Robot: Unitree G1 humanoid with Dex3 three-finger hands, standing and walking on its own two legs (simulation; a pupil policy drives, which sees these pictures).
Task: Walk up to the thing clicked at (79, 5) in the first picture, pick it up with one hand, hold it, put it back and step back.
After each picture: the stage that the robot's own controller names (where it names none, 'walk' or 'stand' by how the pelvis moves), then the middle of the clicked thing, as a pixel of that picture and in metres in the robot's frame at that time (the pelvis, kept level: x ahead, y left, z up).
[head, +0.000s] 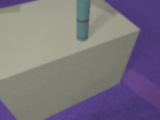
stand; (82, 20) +0.77 +0.02 -0.01
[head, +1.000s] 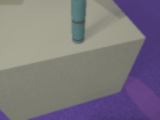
rise first; (78, 21) +0.70 +0.06 +0.02
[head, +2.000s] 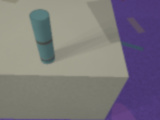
rise first; (44, 40) +0.52 +0.23 +0.01
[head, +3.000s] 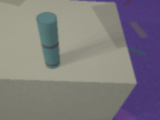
stand; (50, 44) +0.51 +0.14 +0.03
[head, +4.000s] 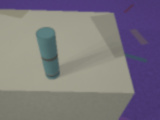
stand; (49, 56) +0.49 +0.16 +0.00
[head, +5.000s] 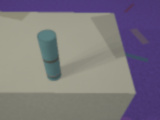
stand; (50, 58) +0.49 +0.15 -0.01
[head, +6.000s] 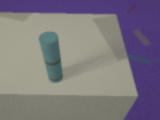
stand; (52, 60) +0.48 +0.15 -0.01
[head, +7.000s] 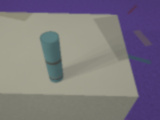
stand; (53, 59) +0.48 +0.14 -0.01
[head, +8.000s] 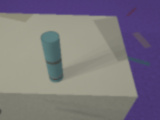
rise first; (53, 59) +0.49 +0.15 -0.01
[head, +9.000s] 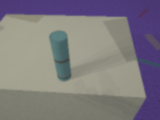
go down; (61, 58) +0.50 +0.14 -0.01
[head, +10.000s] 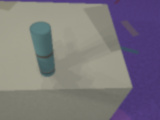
go down; (44, 52) +0.49 +0.13 +0.01
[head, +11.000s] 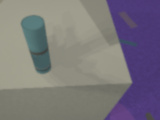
go down; (39, 48) +0.49 +0.13 +0.02
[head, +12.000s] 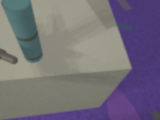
close in; (27, 34) +0.49 +0.15 +0.06
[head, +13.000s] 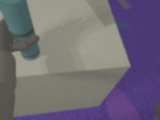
close; (22, 30) +0.50 +0.15 +0.07
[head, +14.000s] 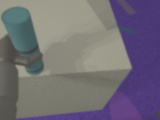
lift; (27, 47) +0.45 +0.15 +0.06
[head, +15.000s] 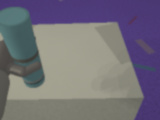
lift; (26, 54) +0.34 +0.17 +0.21
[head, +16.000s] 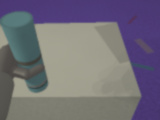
hold; (29, 58) +0.33 +0.16 +0.19
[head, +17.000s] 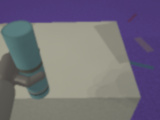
hold; (30, 65) +0.33 +0.16 +0.17
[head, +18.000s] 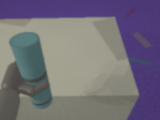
crouch; (35, 75) +0.32 +0.15 +0.13
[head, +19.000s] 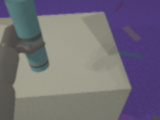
crouch; (31, 37) +0.44 +0.15 +0.17
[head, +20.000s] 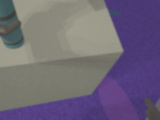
lower; (3, 14) +0.53 +0.16 +0.09
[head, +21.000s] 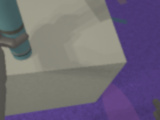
lower; (12, 27) +0.50 +0.16 +0.07
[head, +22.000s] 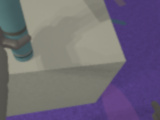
lower; (15, 29) +0.50 +0.15 +0.07
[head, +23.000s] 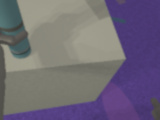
lower; (11, 25) +0.51 +0.16 +0.08
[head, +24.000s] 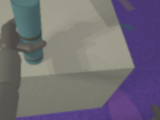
open; (30, 34) +0.48 +0.13 +0.07
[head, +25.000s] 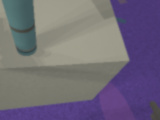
rise; (22, 24) +0.49 +0.14 +0.08
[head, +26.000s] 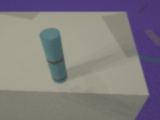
sink last; (55, 59) +0.47 +0.15 +0.03
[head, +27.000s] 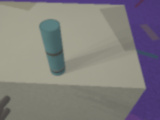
stand; (54, 51) +0.48 +0.15 +0.03
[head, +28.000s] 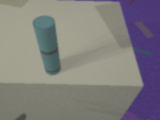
stand; (49, 49) +0.48 +0.15 +0.05
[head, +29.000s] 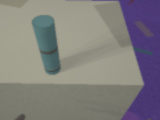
stand; (48, 48) +0.48 +0.15 +0.06
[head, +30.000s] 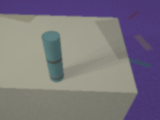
stand; (54, 59) +0.50 +0.14 +0.00
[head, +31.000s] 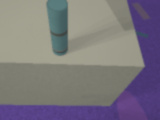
walk; (59, 30) +0.54 +0.10 +0.01
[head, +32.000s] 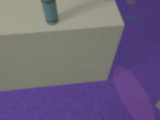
walk; (48, 0) +0.75 +0.18 +0.02
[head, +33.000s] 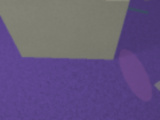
stand; out of the picture +1.09 +0.12 +0.02
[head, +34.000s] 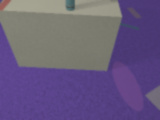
stand; out of the picture +1.12 +0.12 -0.01
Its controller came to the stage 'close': yes
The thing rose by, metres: 0.20
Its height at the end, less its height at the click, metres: +0.00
